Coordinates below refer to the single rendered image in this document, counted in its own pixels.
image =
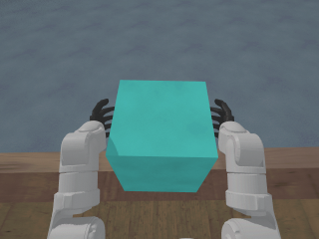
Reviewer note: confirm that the robot right hand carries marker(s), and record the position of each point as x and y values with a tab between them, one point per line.
224	112

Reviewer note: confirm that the robot right forearm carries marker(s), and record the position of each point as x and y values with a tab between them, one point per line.
246	180

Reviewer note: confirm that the carton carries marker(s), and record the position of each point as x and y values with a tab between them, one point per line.
161	137

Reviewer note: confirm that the robot left forearm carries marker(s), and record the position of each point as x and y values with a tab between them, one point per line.
78	188

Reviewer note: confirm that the robot right upper arm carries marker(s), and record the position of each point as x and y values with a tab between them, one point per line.
248	228

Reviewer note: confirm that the robot left hand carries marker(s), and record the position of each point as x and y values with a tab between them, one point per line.
98	114

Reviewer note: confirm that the robot left upper arm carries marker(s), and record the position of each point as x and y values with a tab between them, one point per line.
90	227

